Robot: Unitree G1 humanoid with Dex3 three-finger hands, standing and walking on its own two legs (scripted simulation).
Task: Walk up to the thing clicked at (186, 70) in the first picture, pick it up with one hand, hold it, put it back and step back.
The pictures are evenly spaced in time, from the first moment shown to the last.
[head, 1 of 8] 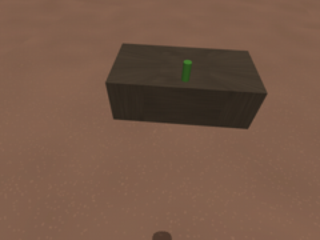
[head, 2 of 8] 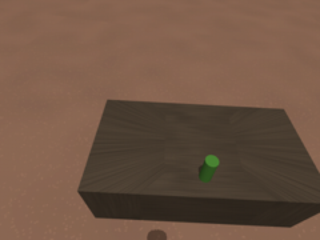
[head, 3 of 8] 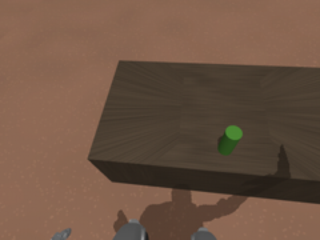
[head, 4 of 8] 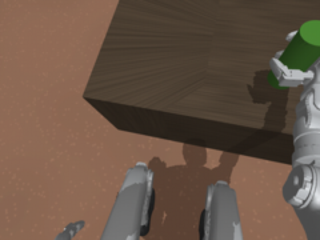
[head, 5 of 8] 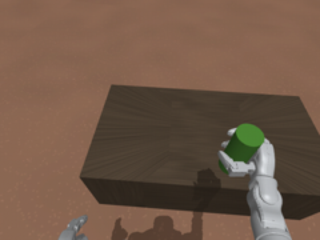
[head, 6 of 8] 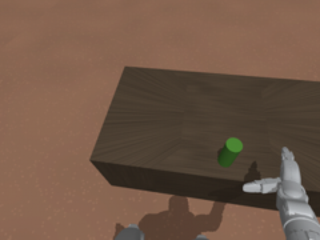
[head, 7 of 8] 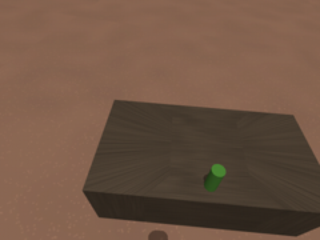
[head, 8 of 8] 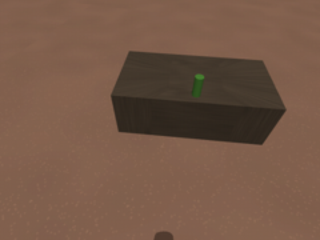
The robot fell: no
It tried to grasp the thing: yes
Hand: right
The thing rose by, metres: 0.34
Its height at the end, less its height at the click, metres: +0.00
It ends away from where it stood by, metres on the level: 0.02
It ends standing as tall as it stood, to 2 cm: yes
